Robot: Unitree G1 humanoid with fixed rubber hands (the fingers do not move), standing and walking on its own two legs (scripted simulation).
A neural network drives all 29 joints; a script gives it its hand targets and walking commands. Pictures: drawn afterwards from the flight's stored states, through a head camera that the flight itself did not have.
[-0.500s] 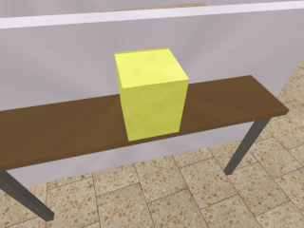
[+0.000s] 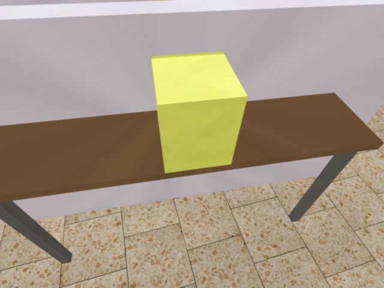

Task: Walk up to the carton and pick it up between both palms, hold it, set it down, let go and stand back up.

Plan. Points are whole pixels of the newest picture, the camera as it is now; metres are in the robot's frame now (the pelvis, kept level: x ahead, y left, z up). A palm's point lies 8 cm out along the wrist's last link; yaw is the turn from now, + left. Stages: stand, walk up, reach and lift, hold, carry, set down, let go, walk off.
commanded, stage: walk up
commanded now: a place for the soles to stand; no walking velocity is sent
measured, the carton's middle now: (193, 113) +0.57 +0.05 +0.04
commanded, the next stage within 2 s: none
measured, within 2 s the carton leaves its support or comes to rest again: neither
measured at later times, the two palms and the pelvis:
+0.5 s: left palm out of the picture +0.02 +0.26 -0.16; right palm out of the picture +0.17 -0.20 -0.12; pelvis +0.04 +0.00 -0.03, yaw +8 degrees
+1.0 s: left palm (141, 254) +0.23 +0.15 -0.11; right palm (316, 231) +0.32 -0.30 -0.14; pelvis +0.15 -0.09 -0.02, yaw +17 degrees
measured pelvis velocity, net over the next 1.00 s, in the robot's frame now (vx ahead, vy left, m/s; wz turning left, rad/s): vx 0.15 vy -0.09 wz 0.30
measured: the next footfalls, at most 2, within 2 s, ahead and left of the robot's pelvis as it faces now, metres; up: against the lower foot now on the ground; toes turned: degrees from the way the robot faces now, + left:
right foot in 0.80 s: +0.27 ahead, -0.19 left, +0.00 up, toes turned +6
left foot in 1.26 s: +0.15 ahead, +0.06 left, +0.00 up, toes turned +19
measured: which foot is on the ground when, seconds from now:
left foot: down 0.00-0.80, up 0.82-1.00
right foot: down 0.00-0.48, up 0.50-0.78, down 0.80-1.00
